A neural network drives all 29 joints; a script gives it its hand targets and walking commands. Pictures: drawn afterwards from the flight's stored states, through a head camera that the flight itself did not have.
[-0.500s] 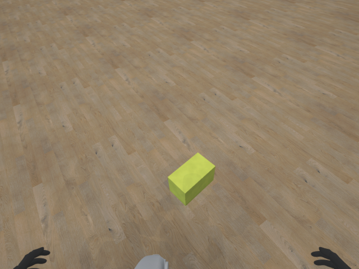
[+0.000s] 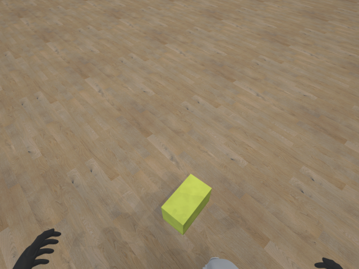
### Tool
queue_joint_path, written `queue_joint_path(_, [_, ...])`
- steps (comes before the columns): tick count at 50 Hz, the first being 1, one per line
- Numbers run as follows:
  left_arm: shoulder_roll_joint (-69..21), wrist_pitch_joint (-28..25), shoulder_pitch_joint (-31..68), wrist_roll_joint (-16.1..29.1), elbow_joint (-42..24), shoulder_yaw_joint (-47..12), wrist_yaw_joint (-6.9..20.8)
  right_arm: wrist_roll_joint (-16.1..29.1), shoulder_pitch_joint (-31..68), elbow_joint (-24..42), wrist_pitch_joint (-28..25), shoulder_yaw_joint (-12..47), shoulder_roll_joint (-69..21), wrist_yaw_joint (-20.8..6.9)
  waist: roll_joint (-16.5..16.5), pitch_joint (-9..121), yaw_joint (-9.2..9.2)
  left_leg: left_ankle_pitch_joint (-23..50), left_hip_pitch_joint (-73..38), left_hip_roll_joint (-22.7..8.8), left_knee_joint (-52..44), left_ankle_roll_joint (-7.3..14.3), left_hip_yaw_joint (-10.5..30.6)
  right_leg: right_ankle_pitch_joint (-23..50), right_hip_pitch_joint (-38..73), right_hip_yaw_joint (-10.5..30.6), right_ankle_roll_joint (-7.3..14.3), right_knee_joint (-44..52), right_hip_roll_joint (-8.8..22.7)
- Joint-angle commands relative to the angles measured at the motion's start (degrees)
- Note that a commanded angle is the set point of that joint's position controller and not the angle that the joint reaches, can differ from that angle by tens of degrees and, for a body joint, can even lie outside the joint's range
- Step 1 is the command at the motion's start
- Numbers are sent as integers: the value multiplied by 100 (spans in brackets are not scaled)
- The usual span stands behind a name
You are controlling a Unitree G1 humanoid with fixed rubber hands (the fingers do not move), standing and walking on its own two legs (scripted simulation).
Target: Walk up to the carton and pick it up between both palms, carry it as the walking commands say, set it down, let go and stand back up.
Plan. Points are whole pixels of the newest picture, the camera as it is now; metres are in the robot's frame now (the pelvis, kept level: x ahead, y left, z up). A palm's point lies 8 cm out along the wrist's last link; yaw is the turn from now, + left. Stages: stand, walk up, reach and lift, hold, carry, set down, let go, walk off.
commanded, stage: walk up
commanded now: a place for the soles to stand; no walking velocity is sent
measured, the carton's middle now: (186, 203) +0.54 -0.04 -0.66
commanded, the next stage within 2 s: none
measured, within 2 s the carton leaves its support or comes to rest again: neither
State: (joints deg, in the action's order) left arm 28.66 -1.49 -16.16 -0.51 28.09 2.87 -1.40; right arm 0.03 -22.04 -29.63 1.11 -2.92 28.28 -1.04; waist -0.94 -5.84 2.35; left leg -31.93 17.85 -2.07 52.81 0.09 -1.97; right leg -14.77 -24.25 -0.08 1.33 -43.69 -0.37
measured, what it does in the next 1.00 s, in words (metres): stands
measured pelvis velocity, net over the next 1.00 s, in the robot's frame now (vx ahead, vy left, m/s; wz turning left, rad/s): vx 0.05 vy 0.02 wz -0.02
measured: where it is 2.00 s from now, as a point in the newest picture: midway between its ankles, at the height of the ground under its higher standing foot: outside the picture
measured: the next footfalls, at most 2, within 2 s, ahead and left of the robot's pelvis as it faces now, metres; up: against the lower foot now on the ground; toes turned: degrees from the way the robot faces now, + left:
left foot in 1.72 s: +0.20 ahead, +0.26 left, +0.00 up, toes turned -12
right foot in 1.94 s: +0.14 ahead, +0.06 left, +0.00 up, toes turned -26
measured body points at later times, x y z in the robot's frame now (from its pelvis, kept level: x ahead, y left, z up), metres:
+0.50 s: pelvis +0.05 +0.04 +0.03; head +0.06 +0.06 +0.48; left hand +0.19 +0.38 -0.07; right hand +0.20 -0.29 -0.04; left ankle +0.02 +0.15 -0.70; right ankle +0.08 -0.12 -0.70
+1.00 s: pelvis +0.05 +0.02 +0.04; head +0.05 +0.01 +0.49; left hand +0.16 +0.34 -0.06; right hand +0.15 -0.31 -0.07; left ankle +0.02 +0.15 -0.70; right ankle +0.08 -0.12 -0.70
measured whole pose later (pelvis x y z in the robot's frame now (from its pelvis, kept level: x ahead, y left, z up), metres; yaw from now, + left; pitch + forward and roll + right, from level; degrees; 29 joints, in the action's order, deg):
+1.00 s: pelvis +0.05 +0.02 +0.04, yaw -1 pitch -3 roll +0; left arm 23.2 -1.1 -4.1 0.8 60.7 1.6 -0.6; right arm 0.4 -4.0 -60.6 -0.8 -1.8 23.1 0.1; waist -0.4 -3.9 -0.2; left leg -12.2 1.9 -1.3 17.2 -1.1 -2.2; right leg -7.1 -8.9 -0.5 -1.6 -19.1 2.6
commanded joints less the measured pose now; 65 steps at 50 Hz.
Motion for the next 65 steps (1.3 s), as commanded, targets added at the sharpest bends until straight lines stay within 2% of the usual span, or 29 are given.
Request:
queue_joint_path(1, [1448,16,-349,28,-309,502,-93,51,404,591,-31,-257,1086,148,947,582,-543,-452,1066,-78,570,54,718,288,1175,2863,1618,1820,2049])
queue_joint_path(2, [1324,58,-22,10,-320,443,-69,63,250,411,-67,-236,1064,182,1053,465,-369,-263,746,-211,-139,75,611,458,919,2351,1317,1731,1762])
queue_joint_path(3, [1227,91,363,38,-319,361,3,53,-44,159,-120,-199,1006,180,1149,535,-124,417,-76,-207,-1174,114,342,919,535,1700,936,1505,1402])
queue_joint_path(4, [1093,96,572,73,-231,254,72,23,-104,-49,-178,-197,1019,173,1051,572,11,1417,-862,-123,-1972,138,288,1164,86,1218,583,1166,1113])
queue_joint_path(5, [856,57,561,104,-162,152,134,-48,131,-92,-226,-251,1259,185,502,558,-48,1739,-914,-505,-2505,248,1087,1343,-48,924,198,542,866])
queue_joint_path(6, [771,80,339,176,-79,132,154,0,818,43,-288,-288,1519,172,-122,432,-355,1940,50,-1258,-2753,497,2075,859,566,563,-90,279,336])
queue_joint_path(7, [935,115,377,206,102,172,91,38,1012,25,-323,-222,1312,132,108,399,-375,2491,374,-1314,-2533,535,1699,651,1148,674,-90,605,381])
queue_joint_path(8, [1025,106,546,212,222,171,66,70,939,-118,-343,-141,1163,103,167,459,-320,2808,303,-1043,-2327,343,1251,1094,1343,772,22,755,502])
queue_joint_path(9, [1042,84,591,221,355,159,77,96,889,-232,-337,-124,1127,112,64,603,-249,3216,-30,-806,-2218,164,907,1801,1353,745,93,733,633])
queue_joint_path(11, [1022,46,605,198,619,140,81,152,882,-477,-295,-124,1116,149,-265,871,-171,4223,-670,-603,-2029,26,591,2682,1344,655,156,683,761])
queue_joint_path(13, [914,91,710,202,855,93,75,174,1037,-647,-231,-121,1062,164,-251,970,-147,4568,-933,-663,-2118,74,543,2501,1359,466,80,764,679])
queue_joint_path(16, [840,171,918,175,1191,68,69,161,1335,-842,-169,-94,987,151,-243,787,-157,4236,-842,-759,-2415,139,568,2050,1478,308,10,1062,627])
queue_joint_path(22, [787,173,1102,153,1875,63,96,136,1744,-1356,-166,-82,932,131,-335,667,-195,3717,-893,-719,-2942,129,496,1861,1741,178,-52,1534,683])
queue_joint_path(29, [689,128,1258,138,2514,58,97,112,2049,-1970,-191,-80,773,118,-190,578,-234,2652,-879,-666,-3507,244,487,1560,1970,212,-54,1998,771])
queue_joint_path(34, [632,76,1340,129,2822,54,93,97,2142,-2359,-213,-80,671,126,-23,506,-239,2256,-960,-614,-3788,240,454,1411,1985,290,-66,2285,834])
queue_joint_path(43, [533,-3,1429,134,3028,48,60,61,2078,-2778,-244,-62,512,135,219,519,-230,2219,-1228,-556,-3944,141,402,1235,1842,441,-17,2677,901])
queue_joint_path(65, [426,-16,1383,125,2983,68,52,-6,1750,-2907,-272,-67,438,165,149,635,-250,2438,-1307,-610,-3959,60,277,1491,1922,483,89,2716,852])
